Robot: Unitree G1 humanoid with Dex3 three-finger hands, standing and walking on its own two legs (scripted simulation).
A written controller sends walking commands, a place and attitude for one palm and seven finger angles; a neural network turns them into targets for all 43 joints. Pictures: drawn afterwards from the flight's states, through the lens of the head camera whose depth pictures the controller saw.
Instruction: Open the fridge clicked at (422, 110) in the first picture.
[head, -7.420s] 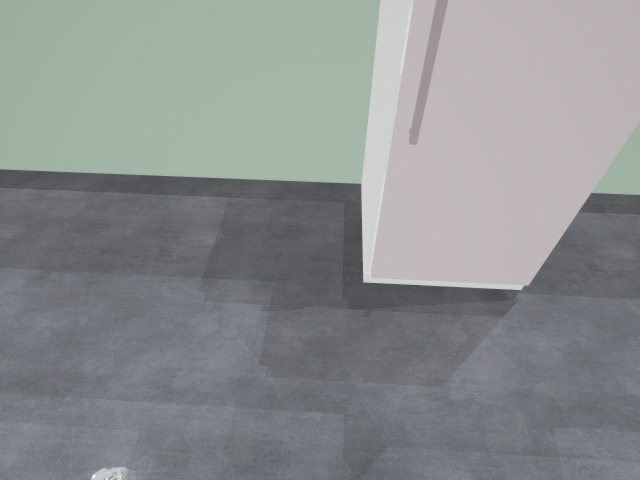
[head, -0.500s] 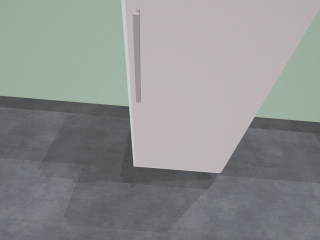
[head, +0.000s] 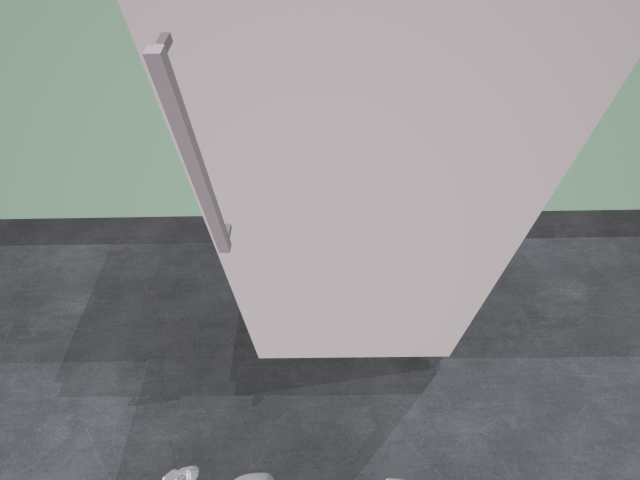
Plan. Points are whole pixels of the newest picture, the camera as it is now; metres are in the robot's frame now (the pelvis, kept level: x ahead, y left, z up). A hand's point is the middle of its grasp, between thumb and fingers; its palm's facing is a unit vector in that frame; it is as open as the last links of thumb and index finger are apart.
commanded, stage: come to a stop and stand still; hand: left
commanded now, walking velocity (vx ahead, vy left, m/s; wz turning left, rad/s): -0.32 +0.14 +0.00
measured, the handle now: (201, 165) +0.49 +0.18 +0.12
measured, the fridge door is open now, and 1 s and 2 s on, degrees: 0 0 0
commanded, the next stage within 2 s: none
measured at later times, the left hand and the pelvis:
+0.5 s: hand out of the picture +0.07 +0.21 -0.16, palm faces +0.02 -0.97 -0.25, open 7.4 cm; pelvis +0.02 +0.01 +0.00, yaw -2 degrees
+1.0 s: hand out of the picture -0.02 +0.15 -0.16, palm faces +0.01 -0.98 -0.19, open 7.3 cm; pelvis -0.04 -0.03 +0.01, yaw -2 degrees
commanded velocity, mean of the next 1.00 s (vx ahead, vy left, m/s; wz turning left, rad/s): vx -0.08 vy -0.02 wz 0.00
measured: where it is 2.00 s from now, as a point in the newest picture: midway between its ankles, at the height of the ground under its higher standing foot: outside the picture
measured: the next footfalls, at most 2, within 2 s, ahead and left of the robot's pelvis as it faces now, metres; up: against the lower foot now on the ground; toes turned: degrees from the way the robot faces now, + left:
left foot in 0.20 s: +0.13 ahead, +0.13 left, +0.00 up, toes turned +4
right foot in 0.58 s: +0.02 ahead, -0.14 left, +0.00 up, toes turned -5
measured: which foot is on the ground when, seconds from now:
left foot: up 0.00-0.18, down 0.20-0.58, up 0.60-0.78, down 0.80-1.00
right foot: down 0.00-0.22, up 0.24-0.56, down 0.58-1.00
